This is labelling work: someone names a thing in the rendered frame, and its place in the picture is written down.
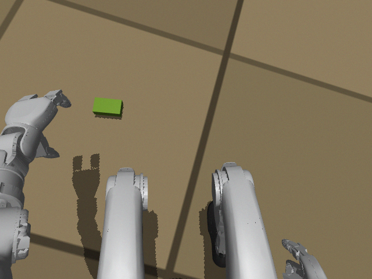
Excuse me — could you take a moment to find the left robot hand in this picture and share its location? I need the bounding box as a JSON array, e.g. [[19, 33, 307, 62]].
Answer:
[[5, 90, 71, 158]]

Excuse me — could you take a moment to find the left robot arm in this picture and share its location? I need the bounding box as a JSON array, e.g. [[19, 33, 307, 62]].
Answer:
[[0, 123, 41, 279]]

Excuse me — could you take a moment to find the right robot hand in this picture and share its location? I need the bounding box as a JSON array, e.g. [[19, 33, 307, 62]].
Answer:
[[282, 239, 328, 279]]

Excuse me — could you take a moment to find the right robot foot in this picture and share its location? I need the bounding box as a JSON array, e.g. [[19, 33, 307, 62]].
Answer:
[[207, 201, 226, 268]]

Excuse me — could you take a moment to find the small box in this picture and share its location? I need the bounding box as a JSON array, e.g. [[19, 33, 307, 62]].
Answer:
[[92, 97, 123, 117]]

